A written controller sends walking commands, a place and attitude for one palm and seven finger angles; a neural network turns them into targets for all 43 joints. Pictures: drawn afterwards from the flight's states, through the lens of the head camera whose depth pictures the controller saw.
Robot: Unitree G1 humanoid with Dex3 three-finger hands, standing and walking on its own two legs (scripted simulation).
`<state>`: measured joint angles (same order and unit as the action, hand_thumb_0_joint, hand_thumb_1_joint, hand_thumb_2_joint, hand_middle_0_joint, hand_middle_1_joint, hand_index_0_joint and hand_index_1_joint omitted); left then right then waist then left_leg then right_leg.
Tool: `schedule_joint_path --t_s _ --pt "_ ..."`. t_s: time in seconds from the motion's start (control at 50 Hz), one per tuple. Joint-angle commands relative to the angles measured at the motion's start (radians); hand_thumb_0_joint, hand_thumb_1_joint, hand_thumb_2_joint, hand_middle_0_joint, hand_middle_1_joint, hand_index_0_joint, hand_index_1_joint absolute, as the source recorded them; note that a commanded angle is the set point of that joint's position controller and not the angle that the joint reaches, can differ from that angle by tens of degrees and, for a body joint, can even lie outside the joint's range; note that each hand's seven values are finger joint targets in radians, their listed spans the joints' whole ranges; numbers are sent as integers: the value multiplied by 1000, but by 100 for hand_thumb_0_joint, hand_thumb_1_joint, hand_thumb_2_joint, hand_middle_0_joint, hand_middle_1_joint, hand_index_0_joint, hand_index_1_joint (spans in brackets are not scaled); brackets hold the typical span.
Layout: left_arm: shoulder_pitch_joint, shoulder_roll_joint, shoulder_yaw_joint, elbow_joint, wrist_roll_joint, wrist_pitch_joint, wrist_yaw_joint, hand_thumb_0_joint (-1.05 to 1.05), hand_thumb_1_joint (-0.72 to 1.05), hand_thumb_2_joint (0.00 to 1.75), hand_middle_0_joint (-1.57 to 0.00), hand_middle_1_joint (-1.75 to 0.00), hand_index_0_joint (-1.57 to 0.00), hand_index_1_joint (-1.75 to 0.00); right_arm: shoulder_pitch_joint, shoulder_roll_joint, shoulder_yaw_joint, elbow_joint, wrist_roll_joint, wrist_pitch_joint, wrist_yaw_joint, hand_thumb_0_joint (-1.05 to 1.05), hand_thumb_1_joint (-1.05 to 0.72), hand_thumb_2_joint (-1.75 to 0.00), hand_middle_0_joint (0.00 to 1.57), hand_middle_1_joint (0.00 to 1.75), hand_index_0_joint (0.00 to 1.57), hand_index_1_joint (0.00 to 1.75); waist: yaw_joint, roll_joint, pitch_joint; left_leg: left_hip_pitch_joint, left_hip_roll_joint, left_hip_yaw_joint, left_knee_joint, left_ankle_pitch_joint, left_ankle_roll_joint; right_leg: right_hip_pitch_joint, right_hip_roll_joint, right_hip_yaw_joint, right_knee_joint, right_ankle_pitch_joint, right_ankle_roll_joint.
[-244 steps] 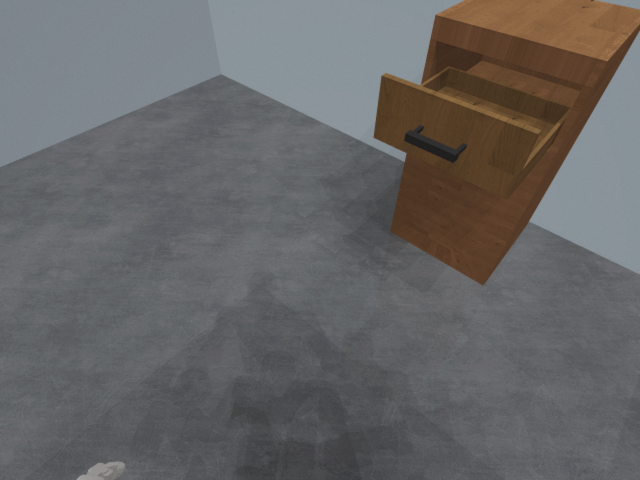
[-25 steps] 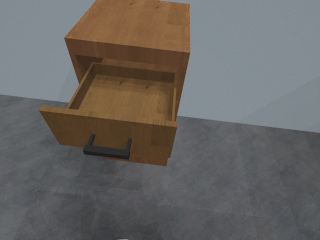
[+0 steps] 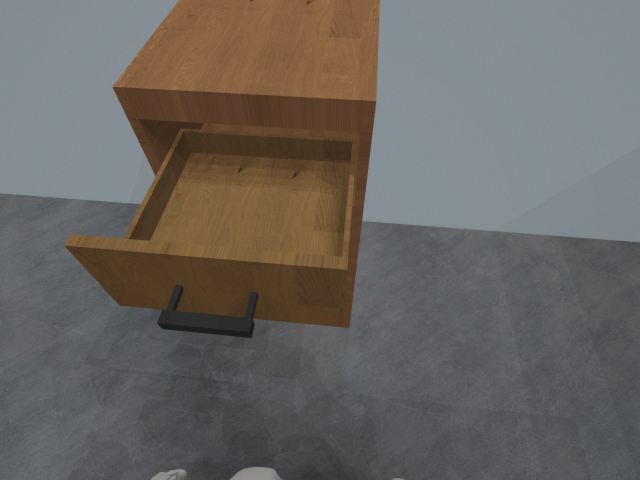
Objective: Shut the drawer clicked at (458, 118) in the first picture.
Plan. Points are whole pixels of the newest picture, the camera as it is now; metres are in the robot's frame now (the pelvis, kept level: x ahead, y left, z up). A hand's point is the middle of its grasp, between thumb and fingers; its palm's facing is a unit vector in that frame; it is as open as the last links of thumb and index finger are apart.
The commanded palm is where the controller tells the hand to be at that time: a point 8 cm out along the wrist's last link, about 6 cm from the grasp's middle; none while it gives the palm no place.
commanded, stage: come to a stop and stand still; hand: left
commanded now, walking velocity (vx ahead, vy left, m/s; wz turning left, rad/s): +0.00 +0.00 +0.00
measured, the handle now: (210, 310) +0.34 +0.19 -0.05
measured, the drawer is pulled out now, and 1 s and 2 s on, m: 0.28 0.28 0.28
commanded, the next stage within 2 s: look again from close up in 0.78 s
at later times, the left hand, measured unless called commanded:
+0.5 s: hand out of the picture -0.06 +0.20 -0.17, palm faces +0.02 -0.98 -0.21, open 7.4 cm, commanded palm none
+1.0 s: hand out of the picture -0.06 +0.18 -0.17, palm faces +0.00 -0.98 -0.18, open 7.4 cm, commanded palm none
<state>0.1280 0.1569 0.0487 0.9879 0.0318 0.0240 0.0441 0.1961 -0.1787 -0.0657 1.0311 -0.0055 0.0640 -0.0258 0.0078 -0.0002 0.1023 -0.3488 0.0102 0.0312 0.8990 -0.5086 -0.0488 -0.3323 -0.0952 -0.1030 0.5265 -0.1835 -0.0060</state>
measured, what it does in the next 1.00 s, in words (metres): steps on the spot: left foot, then right foot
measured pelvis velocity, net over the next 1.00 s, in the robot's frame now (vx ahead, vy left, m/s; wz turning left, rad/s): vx -0.05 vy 0.02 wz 0.00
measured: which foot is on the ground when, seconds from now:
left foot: up 0.00-0.06, down 0.08-1.00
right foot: down 0.00-0.10, up 0.12-0.36, down 0.38-1.00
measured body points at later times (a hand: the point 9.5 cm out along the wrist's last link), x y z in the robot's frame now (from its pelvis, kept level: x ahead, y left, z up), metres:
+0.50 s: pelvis -0.04 +0.03 +0.01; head -0.04 +0.02 +0.46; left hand -0.06 +0.25 -0.15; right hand -0.02 -0.20 -0.16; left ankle -0.03 +0.14 -0.73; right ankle -0.07 -0.08 -0.74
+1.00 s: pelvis -0.05 +0.02 +0.00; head -0.04 +0.02 +0.45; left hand -0.06 +0.23 -0.16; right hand -0.09 -0.18 -0.16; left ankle -0.03 +0.14 -0.73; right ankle -0.07 -0.08 -0.74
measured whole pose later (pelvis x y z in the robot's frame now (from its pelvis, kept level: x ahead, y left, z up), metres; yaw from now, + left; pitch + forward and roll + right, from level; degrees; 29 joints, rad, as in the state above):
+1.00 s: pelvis -0.05 +0.02 +0.00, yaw +0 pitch -1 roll -1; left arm 0.32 0.11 -0.01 1.11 0.01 -0.03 0.05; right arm 0.35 -0.12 0.00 1.10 -0.02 0.01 -0.01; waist -0.03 0.03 0.03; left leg -0.28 0.04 0.04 0.55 -0.25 0.00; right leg -0.19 0.02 -0.07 0.49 -0.29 -0.03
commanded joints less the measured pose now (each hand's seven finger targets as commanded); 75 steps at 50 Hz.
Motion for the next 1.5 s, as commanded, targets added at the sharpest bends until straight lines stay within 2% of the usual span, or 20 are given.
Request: schedule_joint_path --t_s 0.0,0.04,0.06,0.08,0.1,0.16,0.28,0.32,0.36,0.38,0.4,0.42,0.6,0.84,0.86,0.88,0.92,1.04,1.42,1.48 --pt "59 207 53 -34 1 -2 2 0 90 90 -20 -30 -20 -30 135 -30 -5 -29 -3 -33 3 0 -90 -90 20 30 20 30 -9 -194 -196 117 -3 46 -305 155 3 130 -192 191 -118 281 -136" --pt "45 163 43 -42 -12 10 -4 0 90 90 -20 -30 -20 -30 191 -61 -3 -14 -6 -48 5 0 -90 -90 20 30 20 30 -36 -75 -161 243 48 3 -531 288 24 -2 -107 137 -21 21 -51" --pt "62 102 33 -57 -19 18 -10 0 90 90 -20 -30 -20 -30 150 -128 -12 -40 -17 -55 6 0 -90 -90 20 30 20 30 -20 184 -114 170 226 -223 -639 313 91 -94 9 54 99 -192 11" --pt "39 81 29 -66 -18 20 -10 0 90 90 -20 -30 -20 -30 82 -167 -12 -76 -25 -51 3 0 -90 -90 20 30 20 30 -16 246 -54 -5 332 -329 -707 296 175 -73 56 57 246 -303 25" --pt "48 86 31 -63 -7 31 -3 0 90 90 -20 -30 -20 -30 43 -164 -11 -82 -28 -58 -6 0 -90 -90 20 30 20 30 -6 307 -40 -53 342 -346 -729 321 204 -66 59 125 364 -348 17" --pt "119 98 34 3 -8 23 -13 0 90 90 -20 -30 -20 -30 -29 -109 13 -74 -22 -64 -18 0 -90 -90 20 30 20 30 35 167 -34 32 215 -157 -664 398 184 -92 73 151 505 -219 18" --pt "127 63 -7 32 -16 1 -9 0 90 90 -20 -30 -20 -30 82 -112 7 0 -13 -70 -18 0 -90 -90 20 30 20 30 -17 139 -95 244 230 -166 -598 622 214 19 51 80 91 -241 31" --pt "201 65 -13 72 -18 -13 -5 0 90 90 -20 -30 -20 -30 85 -107 11 14 -3 -74 -17 0 -90 -90 20 30 20 30 12 90 -121 235 194 -134 -530 651 171 143 46 79 -143 -36 28" --pt "202 110 -19 98 -17 -34 1 0 90 90 -20 -30 -20 -30 92 -58 20 17 13 -79 -11 0 -90 -90 20 30 20 30 -24 -9 -114 177 105 -66 -500 474 79 188 -67 218 -202 174 -20" --pt "190 116 -23 98 -19 -37 0 0 90 90 -20 -30 -20 -30 93 -44 28 24 10 -77 -6 0 -90 -90 20 30 20 30 -29 -5 -111 203 82 -53 -519 447 61 159 -91 225 -184 212 -43" --pt "179 120 -21 106 -19 -44 -2 0 90 90 -20 -30 -20 -30 93 -36 29 36 4 -68 -6 0 -90 -90 20 30 20 30 -33 -144 -113 216 72 -32 -511 399 49 141 -73 231 -197 191 -46" --pt "170 107 -26 110 -22 -44 -3 0 90 90 -20 -30 -20 -30 87 -47 29 44 3 -63 -6 0 -90 -90 20 30 20 30 -33 -163 -74 223 67 -23 -518 354 44 96 -79 235 -227 122 -48" --pt "220 71 -33 129 -25 -32 -4 0 90 90 -20 -30 -20 -30 129 -37 45 107 -2 -66 -5 0 -90 -90 20 30 20 30 -15 -23 6 189 79 -49 -591 279 60 56 -12 199 -266 -154 -22" --pt "252 34 -32 136 -27 -38 -1 0 90 90 -20 -30 -20 -30 196 1 47 129 -3 -75 -13 0 -90 -90 20 30 20 30 -12 5 7 160 87 -56 -585 317 60 74 -5 183 -241 -94 -27" --pt "301 69 -46 145 -3 -72 31 0 90 90 -20 -30 -20 -30 78 -45 58 51 -3 -96 5 0 -90 -90 20 30 20 30 28 36 52 49 89 -24 -363 370 35 66 -53 207 -216 212 -21" --pt "257 114 -35 93 -13 -77 23 0 90 90 -20 -30 -20 -30 148 6 54 26 -8 -80 11 0 -90 -90 20 30 20 30 -38 12 -23 89 58 -37 -362 207 45 36 -96 256 -255 -92 -61" --pt "205 115 -31 53 -15 -81 14 0 90 90 -20 -30 -20 -30 209 -7 55 21 -15 -75 16 0 -90 -90 20 30 20 30 -57 -24 -70 126 48 -18 -345 229 51 5 -80 235 -243 -242 -93" --pt "228 65 -39 42 -20 -58 4 0 90 90 -20 -30 -20 -30 193 -35 64 2 -12 -91 6 0 -90 -90 20 30 20 30 -17 40 12 21 81 -96 -477 286 89 70 20 147 -110 -133 -58" --pt "227 109 -42 56 -22 -49 1 0 90 90 -20 -30 -20 -30 101 -98 66 33 -5 -100 -3 0 -90 -90 20 30 20 30 -6 8 -65 188 86 -71 -491 558 93 167 -9 133 -117 118 -21" --pt "243 97 -47 77 -21 -46 -1 0 90 90 -20 -30 -20 -30 99 -89 68 49 -7 -94 -2 0 -90 -90 20 30 20 30 -7 -3 -59 197 88 -66 -503 442 93 161 -4 125 -132 29 -19"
